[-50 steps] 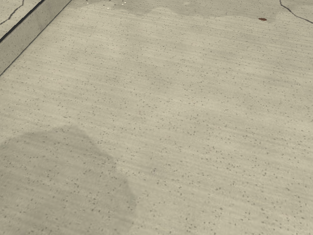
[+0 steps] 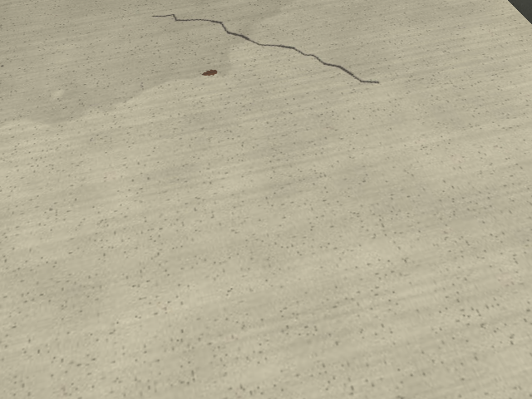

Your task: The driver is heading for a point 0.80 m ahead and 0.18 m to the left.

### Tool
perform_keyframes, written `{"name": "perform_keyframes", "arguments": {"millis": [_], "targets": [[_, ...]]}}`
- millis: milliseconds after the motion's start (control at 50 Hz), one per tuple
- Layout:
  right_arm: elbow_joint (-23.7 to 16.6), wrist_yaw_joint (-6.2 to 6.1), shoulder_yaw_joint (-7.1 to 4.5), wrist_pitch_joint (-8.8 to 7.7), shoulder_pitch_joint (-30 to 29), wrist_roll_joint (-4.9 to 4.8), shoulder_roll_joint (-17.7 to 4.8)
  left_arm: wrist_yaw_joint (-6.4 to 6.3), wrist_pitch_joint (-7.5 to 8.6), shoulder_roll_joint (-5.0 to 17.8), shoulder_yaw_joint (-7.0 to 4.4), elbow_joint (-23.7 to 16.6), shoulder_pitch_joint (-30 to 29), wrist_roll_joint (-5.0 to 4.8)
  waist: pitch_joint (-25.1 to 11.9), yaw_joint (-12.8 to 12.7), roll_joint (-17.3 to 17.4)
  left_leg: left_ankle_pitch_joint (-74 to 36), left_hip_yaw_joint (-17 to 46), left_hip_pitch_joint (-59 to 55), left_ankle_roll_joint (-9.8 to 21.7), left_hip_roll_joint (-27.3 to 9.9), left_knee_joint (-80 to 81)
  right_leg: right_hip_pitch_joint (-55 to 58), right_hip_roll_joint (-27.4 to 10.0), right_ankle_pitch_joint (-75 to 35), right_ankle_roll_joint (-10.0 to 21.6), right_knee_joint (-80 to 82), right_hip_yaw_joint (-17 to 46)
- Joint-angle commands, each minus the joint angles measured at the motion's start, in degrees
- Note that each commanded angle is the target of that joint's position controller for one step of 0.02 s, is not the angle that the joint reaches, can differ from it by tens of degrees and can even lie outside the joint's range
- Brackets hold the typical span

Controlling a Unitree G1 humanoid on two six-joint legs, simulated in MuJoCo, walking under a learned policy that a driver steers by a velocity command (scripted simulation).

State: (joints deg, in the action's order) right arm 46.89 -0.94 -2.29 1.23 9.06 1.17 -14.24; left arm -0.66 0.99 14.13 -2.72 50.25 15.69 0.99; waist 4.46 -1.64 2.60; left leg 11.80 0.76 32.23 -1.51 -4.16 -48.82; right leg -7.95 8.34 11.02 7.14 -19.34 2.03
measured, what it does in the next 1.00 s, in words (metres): steps on the spot, turning left: left foot, then right foot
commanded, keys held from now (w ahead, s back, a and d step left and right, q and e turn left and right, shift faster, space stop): q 0.58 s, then no key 0.42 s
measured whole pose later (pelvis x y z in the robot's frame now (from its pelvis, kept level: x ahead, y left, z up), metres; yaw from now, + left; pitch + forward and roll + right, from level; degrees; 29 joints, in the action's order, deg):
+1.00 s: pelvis +0.01 +0.00 +0.00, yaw +22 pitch -1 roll +0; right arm 50.9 -0.9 -0.8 1.8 9.4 0.8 -13.1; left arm -1.4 -1.2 14.7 -1.2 50.8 14.3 0.8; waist 2.4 -2.1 -1.9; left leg 14.6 1.9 6.9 2.0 2.9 -22.9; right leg -10.5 -0.8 13.9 0.7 -25.4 -2.3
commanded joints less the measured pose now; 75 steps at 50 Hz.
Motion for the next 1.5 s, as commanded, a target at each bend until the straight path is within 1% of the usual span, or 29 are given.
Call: {"name": "perform_keyframes", "arguments": {"millis": [20, 80, 120, 140, 160, 180, 200, 240, 300, 420, 500, 520, 540, 560, 580, 600, 620, 660, 740, 820, 860, 880, 900, 920, 940, 980, 1040, 1140, 1500], "targets": [[-1.6, -0.29, -0.44, -0.35, 2.1, -0.37, -3.4, -0.62, 0.46, 5.2, -0.24, -1.4, 1.8, 0.70, -7.0, 0.3, -6.5, 0.4, -0.6, -6.7, 1.0, 0.8, 5.7, 5.2, -17.7, -44.3, 3.8, 0.1, 5.7], [-0.7, -0.66, -0.43, -0.54, 2.8, -0.61, -3.9, -1.09, 0.27, 6.5, -0.04, -0.5, 0.6, 0.86, -5.1, 0.5, -7.3, 4.7, -1.5, -13.1, 2.9, 3.1, 12.7, 3.9, -18.9, -42.2, 3.8, -2.4, 5.8], [-0.4, -0.70, -0.60, -1.24, 4.6, -0.47, -4.7, -1.81, -0.36, 8.8, -0.76, -0.1, -0.1, -0.11, -4.0, 2.2, -5.6, -1.1, -1.0, -17.2, 4.6, 3.4, 22.9, 3.8, -18.6, -38.5, 2.2, -7.2, 5.7], [0.0, -0.82, -1.13, -1.83, 6.4, -0.20, -7.0, -2.16, -0.31, 9.2, -0.99, -0.5, 0.5, -0.26, -5.8, 2.3, -2.5, -15.7, 3.6, -22.2, 5.9, 0.5, 24.9, 1.9, -16.3, -32.4, 0.2, -11.1, 4.6], [0.0, -0.78, -2.20, -2.21, 8.3, 0.04, -11.8, -2.29, -0.28, 8.2, -1.02, -1.5, 3.2, 0.04, -8.2, 0.1, 4.5, -37.7, 13.4, -27.9, 9.8, -7.4, 22.8, -3.5, -10.5, -14.5, -2.0, -18.4, 1.0], [-0.2, -0.27, -2.36, -1.73, 8.4, -0.95, -11.7, -2.47, -1.33, 5.7, -0.66, -0.9, 3.5, -0.33, -9.5, 1.6, 10.0, -49.2, 23.5, -28.0, 19.0, -15.9, 25.1, -9.3, -2.9, 13.6, -4.2, -25.5, -3.5], [0.5, 0.30, -1.73, -1.59, 10.6, -0.71, -9.3, -2.45, -2.07, 5.9, -0.57, -2.0, -0.3, -0.05, -8.9, 3.4, 8.5, -43.5, 28.2, -27.5, 21.9, -17.6, 29.1, -13.6, -2.4, 26.8, -4.8, -34.4, -0.7], [0.1, 0.03, -2.47, -0.81, 6.7, -0.48, -10.1, -1.73, -2.74, 5.5, -0.75, -2.7, -3.5, 0.03, -5.2, 1.6, 2.7, -28.7, 22.2, -22.6, 19.5, -11.7, 31.0, -16.4, -4.6, 21.9, -6.2, -41.5, 1.3], [-1.1, -0.12, -2.70, 0.24, 3.0, -0.60, -8.7, -1.27, -2.97, 5.3, -0.67, -3.2, -3.9, 0.03, -5.5, 0.7, 3.8, -18.1, 16.9, -21.4, 15.0, -5.0, 31.8, -16.6, -5.4, 16.6, -8.5, -35.8, 0.2], [-1.2, 0.61, -4.33, 1.06, 4.2, -0.14, -11.0, -1.85, -2.76, 4.8, -0.14, -5.2, -5.3, -0.85, -8.7, 2.9, 6.2, -9.4, 21.8, -20.9, 13.9, -4.4, 31.8, -11.9, -4.7, 14.4, -9.0, -23.1, -0.3], [-2.7, 1.31, -4.76, 2.10, -1.0, -0.73, -11.2, -2.26, -1.66, 5.3, -0.32, -4.2, 1.5, -0.87, -8.3, -0.8, 6.1, -1.8, 23.7, -13.3, 8.7, -1.1, 29.8, 0.5, -3.5, 6.5, -6.5, -4.3, -1.1], [-3.4, 1.22, -4.27, 2.02, -0.7, -1.09, -9.3, -2.75, -1.28, 8.3, -1.03, -4.3, 2.4, -0.23, -7.1, -0.6, 1.0, 6.4, 21.2, -8.5, 5.4, 2.5, 25.9, 3.7, -9.2, 9.3, -4.9, 3.8, 4.8], [-4.9, 1.17, -3.30, 1.65, 1.0, -1.62, -5.0, -3.02, -1.35, 14.7, -2.29, -5.8, 1.0, 0.84, -7.1, 1.0, -13.4, 16.1, 11.1, 0.0, 2.2, 10.9, 12.8, 6.4, -25.3, 16.3, -0.2, 10.5, 22.5], [-4.0, 0.58, -4.00, 1.53, 1.0, -0.01, -8.2, -2.58, -1.66, 16.0, -2.71, -7.0, -4.0, 1.39, -3.9, 1.3, -14.2, 19.9, 4.7, 0.2, 1.4, 11.9, 0.1, -4.4, -31.4, 12.9, 5.2, 11.6, 26.5], [-3.3, 0.69, -4.68, 1.58, 1.5, 0.37, -10.3, -2.35, -1.49, 11.6, -1.54, -8.0, -6.0, 1.45, -2.6, 3.0, -9.2, 17.7, 6.3, -3.3, 1.7, 9.2, -7.5, -8.3, -29.2, 6.0, 6.2, 9.8, 22.8], [-1.9, 1.02, -4.79, 1.74, 3.5, 0.36, -9.7, -2.15, -1.25, 8.2, -0.65, -8.3, -8.4, 0.90, -1.8, 4.8, -6.9, 14.4, 6.3, -4.8, 1.9, 9.1, -11.5, -9.3, -24.9, 0.3, 4.7, 7.9, 16.6], [-1.1, 1.33, -4.69, 2.04, 5.4, 0.40, -9.0, -2.05, -1.02, 7.4, -0.35, -8.8, -9.7, 0.62, -2.3, 5.7, -8.0, 12.0, 5.8, -4.5, 1.6, 9.2, -14.3, -7.2, -21.7, -4.6, 3.3, 6.5, 11.8], [-0.5, 1.89, -4.23, 2.39, 6.0, 0.37, -8.1, -2.06, -0.58, 7.5, -0.36, -8.5, -7.3, 0.40, -3.6, 4.3, -10.3, 11.6, 4.7, -2.8, 0.4, 9.5, -15.2, -1.8, -19.7, -16.4, 3.4, 3.6, 7.4], [-1.7, 1.80, -2.88, 2.64, 1.1, -0.26, -6.2, -1.77, -0.29, 8.5, -0.73, -5.9, -0.6, 0.16, -5.4, 0.4, -11.0, 13.6, 4.2, -3.2, -1.1, 8.7, -4.4, 7.3, -21.5, -25.4, 5.2, 0.3, 7.1], [-1.5, 1.11, -1.67, 2.74, 0.0, -1.23, -5.4, -0.84, -0.67, 9.8, -0.95, -4.8, -0.8, 0.57, -6.3, -0.5, -13.6, 15.6, -0.3, -14.2, 0.3, 8.0, 10.5, 4.9, -21.2, -28.6, 5.0, -1.9, 6.1], [-0.4, 0.60, -1.31, 2.38, 1.9, -1.46, -5.1, -0.58, -1.19, 10.3, -1.12, -3.9, -1.2, 0.30, -6.3, 1.0, -13.2, 9.2, -1.8, -19.4, 1.5, 7.9, 21.4, 3.8, -20.7, -30.4, 3.9, -4.2, 5.9], [0.5, 0.31, -0.99, 1.86, 3.6, -1.24, -4.7, -0.57, -1.44, 10.2, -1.11, -3.4, -1.5, 0.00, -6.0, 2.4, -11.5, -0.6, -1.7, -24.5, 2.1, 7.1, 31.9, 1.6, -19.9, -28.9, 1.8, -5.5, 5.1], [0.9, -0.15, -1.13, 1.11, 3.7, -0.52, -6.5, -0.59, -1.22, 9.1, -0.81, -3.1, -0.5, -0.10, -7.1, 2.0, -8.9, -6.7, 2.9, -31.4, 3.0, 3.6, 35.8, -2.9, -19.2, -22.8, -1.3, -6.5, 5.0], [0.7, -0.63, -1.33, 0.23, 4.7, 0.66, -10.1, -0.26, -0.88, 6.3, -0.04, -4.3, 0.8, -0.07, -9.9, 0.8, 0.6, -15.0, 14.6, -38.4, 4.7, -7.2, 35.8, -9.4, -15.7, -8.5, -4.1, -12.2, 1.5], [1.0, -0.49, -0.97, -0.01, 0.6, -0.25, -10.5, -0.71, -1.36, 3.0, 0.99, -3.7, 0.7, -0.84, -6.1, -0.7, 7.0, -26.8, 16.5, -27.4, 10.5, -12.7, 32.3, -6.8, -11.0, 9.1, -5.6, -6.5, -1.9], [1.0, -0.05, 0.32, -0.71, -2.9, -0.34, -6.3, -1.06, -1.96, 5.6, 0.51, -1.8, -1.2, -0.12, -3.3, -0.4, 5.0, -18.5, 13.2, -24.2, 9.3, -8.0, 32.1, -2.3, -11.0, 4.1, -6.0, -3.6, -1.0], [3.4, -0.73, 0.45, -1.08, 0.1, -0.80, -7.1, -0.31, -1.20, 7.6, 0.14, 0.4, -0.9, -0.06, -3.8, 0.8, 4.5, -12.6, 9.9, -24.2, 5.7, -2.5, 32.8, 1.4, -12.8, -7.0, -6.3, -0.8, 0.3], [6.9, -0.86, 0.89, -1.35, 1.7, -0.90, -6.2, -0.59, -1.10, 5.1, 0.89, 4.8, -0.2, -0.13, -2.0, 0.9, -1.2, -8.9, 8.8, -23.9, 5.5, -1.4, 32.7, 1.8, -13.4, -7.0, -6.5, 1.4, 0.8], [14.8, -1.24, 2.46, -1.90, 6.5, -0.78, -3.8, -1.17, -1.20, 3.0, 1.96, 13.3, 0.8, -0.35, -1.3, 0.9, -2.3, -5.7, 7.7, -21.4, 5.2, -0.2, 33.4, 2.3, -14.1, -5.7, -6.0, 1.0, 1.2]]}}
